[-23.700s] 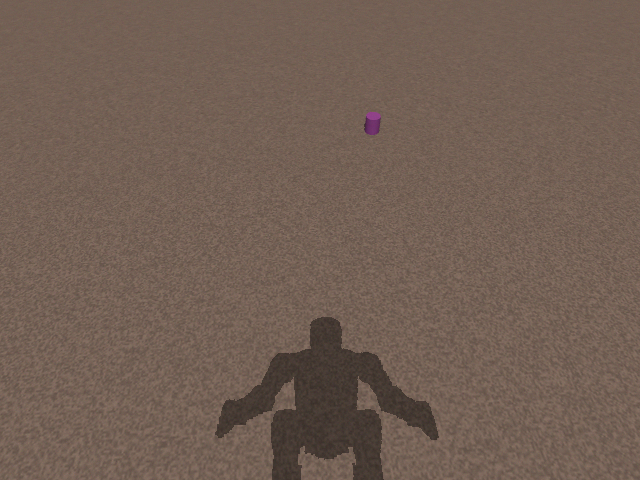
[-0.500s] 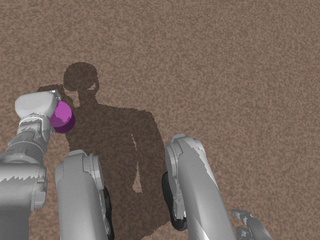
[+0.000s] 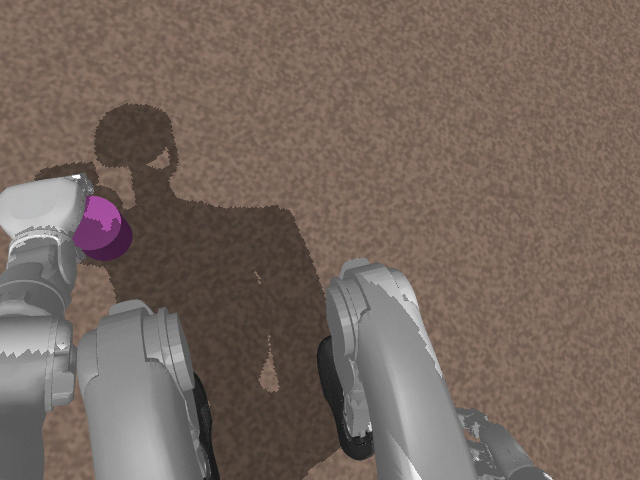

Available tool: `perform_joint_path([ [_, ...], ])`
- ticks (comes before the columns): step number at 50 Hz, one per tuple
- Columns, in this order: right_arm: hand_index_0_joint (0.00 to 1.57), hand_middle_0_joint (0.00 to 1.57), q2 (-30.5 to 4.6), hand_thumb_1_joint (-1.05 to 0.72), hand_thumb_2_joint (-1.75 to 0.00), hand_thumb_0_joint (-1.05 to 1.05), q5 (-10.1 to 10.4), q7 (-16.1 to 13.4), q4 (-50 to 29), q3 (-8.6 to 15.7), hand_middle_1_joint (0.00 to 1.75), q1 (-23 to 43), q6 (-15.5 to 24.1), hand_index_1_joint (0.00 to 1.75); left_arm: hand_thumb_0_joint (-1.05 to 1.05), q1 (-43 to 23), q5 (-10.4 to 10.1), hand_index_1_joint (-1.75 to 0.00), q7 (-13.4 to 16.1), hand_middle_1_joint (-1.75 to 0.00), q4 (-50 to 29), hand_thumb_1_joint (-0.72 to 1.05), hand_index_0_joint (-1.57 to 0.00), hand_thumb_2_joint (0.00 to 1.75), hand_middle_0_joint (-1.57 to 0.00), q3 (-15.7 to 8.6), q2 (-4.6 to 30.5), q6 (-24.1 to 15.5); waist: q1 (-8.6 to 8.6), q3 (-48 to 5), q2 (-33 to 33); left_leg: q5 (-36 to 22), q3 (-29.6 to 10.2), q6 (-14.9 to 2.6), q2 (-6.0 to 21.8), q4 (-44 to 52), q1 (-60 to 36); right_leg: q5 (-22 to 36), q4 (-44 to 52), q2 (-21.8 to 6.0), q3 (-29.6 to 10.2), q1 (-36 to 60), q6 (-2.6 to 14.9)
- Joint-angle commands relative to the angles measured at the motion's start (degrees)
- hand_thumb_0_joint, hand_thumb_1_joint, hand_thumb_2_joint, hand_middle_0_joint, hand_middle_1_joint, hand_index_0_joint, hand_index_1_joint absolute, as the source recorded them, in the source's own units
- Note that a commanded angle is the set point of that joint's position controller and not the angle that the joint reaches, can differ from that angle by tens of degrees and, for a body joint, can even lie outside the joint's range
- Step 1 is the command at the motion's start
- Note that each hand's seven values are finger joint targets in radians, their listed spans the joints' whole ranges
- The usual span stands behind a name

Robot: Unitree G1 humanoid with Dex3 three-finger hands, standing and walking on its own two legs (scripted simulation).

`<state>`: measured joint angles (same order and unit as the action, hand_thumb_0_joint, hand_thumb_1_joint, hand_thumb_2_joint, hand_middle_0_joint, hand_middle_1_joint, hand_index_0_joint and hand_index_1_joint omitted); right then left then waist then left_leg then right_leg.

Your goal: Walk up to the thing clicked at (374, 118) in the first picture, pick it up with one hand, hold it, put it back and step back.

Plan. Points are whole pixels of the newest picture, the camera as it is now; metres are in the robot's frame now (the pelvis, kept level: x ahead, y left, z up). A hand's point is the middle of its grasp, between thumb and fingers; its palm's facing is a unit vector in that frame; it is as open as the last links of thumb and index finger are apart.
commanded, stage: rest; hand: left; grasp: from above
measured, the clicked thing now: (91, 221) +0.46 +0.25 -0.27
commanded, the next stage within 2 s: open in 0.04 s
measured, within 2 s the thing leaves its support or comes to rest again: neither
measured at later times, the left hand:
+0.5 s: hand (77, 236) +0.43 +0.26 -0.21, palm faces -0.43 -0.06 -0.90, open 11.5 cm
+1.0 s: hand (77, 229) +0.44 +0.25 -0.21, palm faces -0.46 -0.09 -0.88, open 14.2 cm
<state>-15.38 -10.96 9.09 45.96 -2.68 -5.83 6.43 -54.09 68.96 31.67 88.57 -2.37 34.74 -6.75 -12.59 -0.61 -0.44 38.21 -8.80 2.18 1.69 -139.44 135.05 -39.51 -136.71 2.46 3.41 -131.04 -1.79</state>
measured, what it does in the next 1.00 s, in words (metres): stands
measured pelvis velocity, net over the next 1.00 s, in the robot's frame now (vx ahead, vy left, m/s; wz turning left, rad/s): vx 0.00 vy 0.00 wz -0.04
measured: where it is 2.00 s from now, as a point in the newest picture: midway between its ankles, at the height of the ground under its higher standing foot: (276, 437)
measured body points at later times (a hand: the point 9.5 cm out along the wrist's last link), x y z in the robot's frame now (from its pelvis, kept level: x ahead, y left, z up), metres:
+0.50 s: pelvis +0.00 +0.00 -0.01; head +0.24 +0.07 +0.37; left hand +0.44 +0.26 -0.16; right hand +0.05 -0.27 -0.11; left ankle +0.08 +0.14 -0.28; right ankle +0.09 -0.12 -0.28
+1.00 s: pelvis +0.00 +0.00 -0.01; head +0.25 +0.06 +0.36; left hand +0.46 +0.26 -0.16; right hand +0.04 -0.26 -0.12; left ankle +0.08 +0.14 -0.28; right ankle +0.09 -0.12 -0.28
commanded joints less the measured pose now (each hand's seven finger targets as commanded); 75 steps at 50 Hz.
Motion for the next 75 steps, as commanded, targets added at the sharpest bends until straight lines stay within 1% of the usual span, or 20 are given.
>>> perform_joint_path([
  [1, 0.20, 0.20, -13.36, -0.90, -0.90, 0.00, 0.32, -0.18, 0.22, 2.90, 0.30, -13.62, 1.01, 0.30, 0.00, -17.80, -2.07, -0.49, 0.85, -0.49, -3.90, 0.51, -0.95, 0.62, -0.96, 0.32, 9.11, -1.30, -2.99, -38.59, 9.87, -6.81, 5.92, -4.02, -0.49, 10.91, -24.24, 11.34, 15.83, 1.84, 6.02, 22.62, 2.75],
  [7, 0.20, 0.20, -14.30, -0.90, -0.90, 0.00, -0.02, 0.29, -0.72, 1.68, 0.30, -13.41, 1.41, 0.30, 0.00, -15.92, -1.45, -0.49, -0.53, -0.49, 0.08, 0.54, -0.97, 0.61, -0.97, 0.76, 10.05, -4.44, -4.05, -36.23, 6.64, -6.51, 4.97, -4.21, -0.58, 9.92, -22.13, 11.29, 15.25, 2.42, 7.27, 23.50, 2.33],
  [13, 0.20, 0.20, -14.58, -0.89, -0.90, 0.00, -0.52, 0.95, -0.65, 1.26, 0.30, -12.23, 1.92, 0.30, 0.00, -16.95, 0.82, -0.56, 0.83, -0.57, -2.67, 0.08, -0.60, 0.58, -0.59, 1.64, 9.99, -6.93, -3.81, -35.88, 13.64, -7.12, 4.61, -3.01, -0.61, 10.84, -26.94, 12.33, 13.46, 2.78, 8.42, 20.98, 3.07],
  [17, 0.20, 0.20, -15.19, -0.89, -0.90, 0.00, -1.09, 1.48, -0.65, 1.30, 0.30, -11.86, 2.55, 0.30, 0.00, -17.06, 2.77, -0.62, 3.67, -0.59, -4.25, -0.10, -0.46, 0.68, -0.48, -0.18, 12.50, -6.75, -3.50, -36.45, 16.90, -7.45, 4.78, -2.63, -0.56, 10.87, -29.15, 12.72, 12.74, 2.52, 8.81, 19.33, 3.24],
  [18, 0.20, 0.20, -15.55, -0.89, -0.90, 0.00, -0.94, 1.50, -0.63, 1.52, 0.30, -11.77, 2.33, 0.30, 0.00, -16.93, 3.16, -0.63, 4.73, -0.61, -7.04, -0.12, -0.44, 0.68, -0.46, -2.41, 14.92, -6.56, -2.20, -38.32, 19.19, -8.86, 4.86, -2.39, -0.43, 11.38, -30.40, 13.83, 12.44, 2.62, 8.73, 19.92, 3.33],
  [22, 0.20, 0.20, -15.53, -0.89, -0.90, 0.00, -1.59, 2.35, -0.96, 1.74, 0.30, -10.84, 2.49, 0.30, 0.00, -16.59, 4.92, -0.69, 7.97, -0.67, -4.48, -0.23, -0.35, 0.75, -0.37, -4.16, 15.08, -4.24, -3.40, -35.44, 18.86, -7.50, 5.19, -2.60, -0.27, 10.91, -28.69, 12.92, 12.23, 2.36, 8.65, 17.62, 3.30],
  [28, 0.20, 0.20, -15.39, -0.89, -0.90, 0.00, -1.68, 3.31, -0.15, 2.14, 0.30, -11.04, 2.93, 0.30, 0.00, -18.23, 2.64, -0.80, 8.11, -0.77, -2.47, -0.38, -0.23, 0.85, -0.26, -3.03, 13.18, -1.23, -4.20, -35.65, 16.91, -5.43, 5.26, -3.19, -0.15, 10.53, -26.56, 11.08, 13.71, 2.40, 7.75, 17.81, 3.14],
  [36, 0.20, 0.20, -14.87, -0.89, -0.90, 0.00, -0.89, 3.87, 0.09, 1.79, 0.30, -11.64, 2.73, 0.30, 0.00, -15.58, -0.66, -0.93, 3.27, -0.91, 0.08, -0.51, -0.10, 0.97, -0.12, -2.20, 13.49, -0.41, -2.77, -36.79, 12.99, -6.24, 4.58, -3.85, -0.14, 9.78, -23.11, 11.19, 13.70, 2.95, 6.82, 22.10, 3.03],
  [42, 0.20, 0.20, -14.77, -0.89, -0.90, 0.00, -0.28, 3.80, -0.33, 1.44, 0.30, -11.89, 2.10, 0.30, 0.00, -13.93, -0.49, -1.00, 1.56, -0.98, -1.78, -0.56, -0.05, 1.01, -0.07, -2.83, 14.21, -2.25, -2.52, -37.96, 11.56, -8.66, 5.05, -4.04, -0.29, 9.06, -23.02, 14.42, 13.49, 2.93, 6.90, 24.79, 2.69],
  [45, 0.20, 0.20, -15.56, -0.89, -0.90, 0.00, -0.22, 3.54, -0.69, 1.84, 0.30, -12.69, 1.73, 0.30, 0.00, -14.10, 0.28, -1.00, 1.95, -0.98, -5.02, -0.57, -0.04, 1.02, -0.06, -5.14, 16.15, -3.34, -1.73, -39.01, 12.97, -9.36, 5.21, -3.78, -0.53, 9.23, -23.75, 14.54, 13.62, 2.73, 7.24, 24.71, 3.07],
  [48, 0.20, 0.20, -15.01, -0.89, -0.90, 0.00, -0.67, 3.73, -0.43, 1.93, 0.30, -12.58, 1.90, 0.30, 0.00, -14.81, 1.89, -1.00, 2.39, -0.99, -4.21, -0.56, -0.04, 1.01, -0.06, -3.07, 13.79, -3.86, -3.41, -37.14, 13.71, -8.31, 4.98, -3.53, -0.34, 9.19, -25.08, 14.06, 13.11, 2.78, 7.81, 22.17, 3.18],
  [53, 0.20, 0.20, -15.12, -0.89, -0.90, 0.00, -0.32, 3.67, -0.21, 2.53, 0.30, -12.25, 1.81, 0.30, 0.00, -14.20, 2.17, -1.01, 4.04, -1.01, -7.41, -0.54, -0.05, 0.99, -0.05, -4.19, 14.24, -3.74, -1.56, -40.48, 18.27, -9.57, 4.81, -2.90, -0.35, 11.07, -29.50, 14.84, 12.61, 2.77, 8.10, 21.46, 3.59],
  [57, 0.20, 0.20, -15.05, -0.90, -0.90, 0.00, -0.83, 3.83, 0.13, 2.27, 0.30, -12.13, 1.92, 0.30, 0.00, -15.62, 2.16, -1.01, 4.67, -1.04, -3.36, -0.54, -0.08, 0.98, -0.06, -2.51, 12.56, -2.65, -3.57, -36.45, 14.99, -8.02, 5.23, -3.46, -0.18, 10.00, -25.73, 14.32, 13.85, 2.86, 7.48, 21.13, 3.09],
  [60, 0.20, 0.20, -15.12, -0.90, -0.90, 0.00, -0.58, 3.80, -0.12, 2.65, 0.30, -12.19, 2.00, 0.30, 0.00, -15.95, 1.04, -1.02, 5.47, -1.04, -7.05, -0.54, -0.08, 0.99, -0.06, -4.10, 14.20, -1.92, -1.41, -39.96, 17.81, -9.24, 5.16, -3.13, -0.11, 10.73, -28.23, 14.64, 13.24, 2.48, 7.25, 21.22, 3.41],
  [61, 0.20, 0.20, -15.03, -0.90, -0.90, 0.00, -0.70, 3.99, -0.18, 2.64, 0.30, -11.79, 2.10, 0.30, 0.00, -16.27, 1.33, -1.01, 5.45, -1.04, -7.40, -0.54, -0.08, 0.98, -0.06, -3.42, 13.44, -1.49, -1.96, -40.09, 18.33, -9.09, 5.29, -3.02, -0.17, 10.96, -29.58, 14.64, 13.13, 2.50, 7.48, 20.69, 3.44],
  [63, 0.20, 0.20, -14.85, -0.90, -0.90, 0.00, -0.45, 4.24, -0.41, 3.14, 0.30, -11.28, 2.11, 0.30, 0.00, -17.67, 1.13, -1.01, 5.04, -1.03, -11.02, -0.54, -0.08, 0.98, -0.06, -3.40, 14.18, -0.89, -1.52, -41.57, 19.32, -8.59, 5.65, -3.02, -0.20, 11.22, -30.05, 14.16, 13.45, 2.39, 7.13, 21.06, 3.57],
  [67, 0.20, 0.20, -14.97, -0.91, -0.90, 0.00, 2.07, 3.55, -2.27, 6.34, 0.30, -10.58, 0.29, 0.30, 0.00, -12.83, -1.43, -1.02, 2.93, -1.02, -25.69, -0.56, -0.09, 1.00, -0.08, -6.01, 16.19, 1.81, 3.86, -54.64, 25.29, -11.56, 6.87, -2.47, -0.31, 15.60, -38.39, 15.88, 14.90, 1.76, 5.38, 25.36, 4.26],
  [70, 0.20, 0.20, -14.31, -0.91, -0.90, 0.00, 4.10, 2.55, -2.45, 7.92, 0.30, -12.31, -1.76, 0.30, 0.00, -13.56, -2.54, -1.01, 0.02, -1.01, -30.03, -0.56, -0.08, 1.00, -0.09, -3.97, 13.93, 5.18, 3.24, -52.77, 21.09, -10.63, 8.04, -3.17, -0.50, 18.56, -37.62, 15.73, 19.71, 1.78, 3.99, 27.15, 4.10],
  [72, 0.20, 0.20, -13.34, -0.91, -0.91, 0.00, 4.72, 1.59, -2.20, 8.08, 0.30, -13.17, -3.16, 0.30, 0.00, -15.67, -3.60, -1.03, -3.68, -1.02, -26.08, -0.58, -0.07, 1.03, -0.09, -0.32, 10.99, 6.87, 1.04, -48.15, 15.45, -8.27, 7.70, -4.04, -0.49, 19.17, -33.83, 12.98, 22.90, 2.30, 3.18, 26.90, 3.79],
  [75, 0.20, 0.20, -12.72, -0.91, -0.91, 0.00, 5.40, 0.20, -2.97, 8.36, 0.30, -13.82, -4.30, 0.30, 0.00, -11.71, -6.99, -1.04, -9.66, -1.03, -19.75, -0.59, -0.06, 1.04, -0.08, 2.38, 7.90, 7.95, 0.52, -40.19, 4.92, -4.95, 7.31, -4.93, -0.72, 20.17, -27.42, 8.45, 26.53, 2.62, 2.14, 29.40, 3.36],
])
